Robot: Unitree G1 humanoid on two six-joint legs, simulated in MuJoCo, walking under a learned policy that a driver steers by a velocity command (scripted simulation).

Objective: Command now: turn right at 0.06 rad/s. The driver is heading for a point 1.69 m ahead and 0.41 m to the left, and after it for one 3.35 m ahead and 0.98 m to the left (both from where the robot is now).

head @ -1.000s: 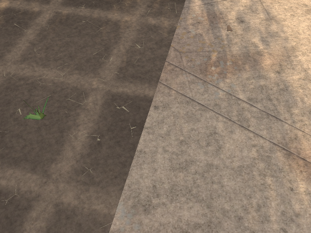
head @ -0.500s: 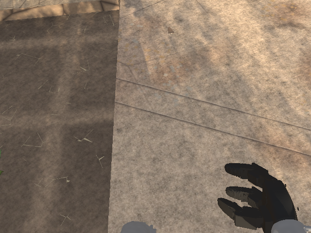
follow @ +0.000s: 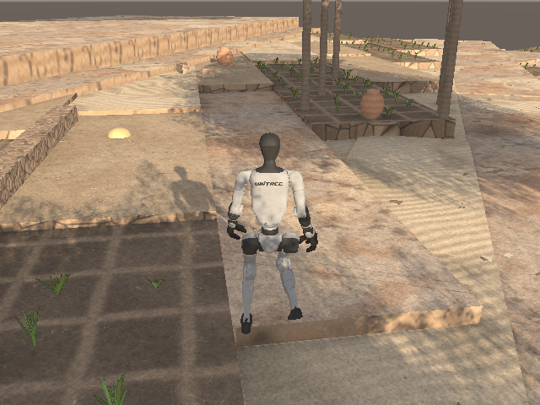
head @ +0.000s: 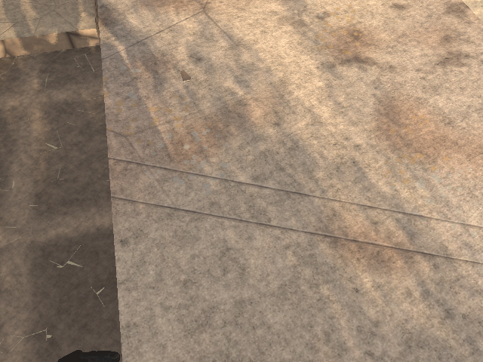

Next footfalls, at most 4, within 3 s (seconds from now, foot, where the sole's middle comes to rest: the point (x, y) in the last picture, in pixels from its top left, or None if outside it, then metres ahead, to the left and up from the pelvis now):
0.18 right None -0.01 -0.21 -0.85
0.58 left None -0.04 0.05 -0.85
1.78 left None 0.27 0.04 -0.71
2.38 right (301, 291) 0.60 -0.18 -0.71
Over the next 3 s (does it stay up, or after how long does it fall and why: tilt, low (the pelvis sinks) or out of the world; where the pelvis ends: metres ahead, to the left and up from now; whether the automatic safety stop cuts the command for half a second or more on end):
stays up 0.78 -0.02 0.04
